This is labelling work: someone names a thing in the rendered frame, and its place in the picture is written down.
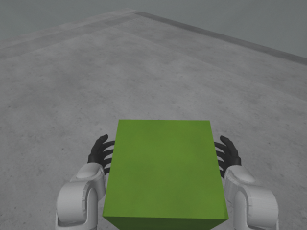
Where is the robot right hand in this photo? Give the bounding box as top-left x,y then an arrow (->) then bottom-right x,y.
214,135 -> 242,179

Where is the robot right forearm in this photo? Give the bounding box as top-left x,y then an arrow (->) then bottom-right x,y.
224,165 -> 279,230

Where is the carton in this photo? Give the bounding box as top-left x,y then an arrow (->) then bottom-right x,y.
102,119 -> 229,230

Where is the robot left forearm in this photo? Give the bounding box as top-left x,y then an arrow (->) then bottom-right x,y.
55,162 -> 106,230

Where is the robot left hand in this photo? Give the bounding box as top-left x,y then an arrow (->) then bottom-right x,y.
87,134 -> 115,175

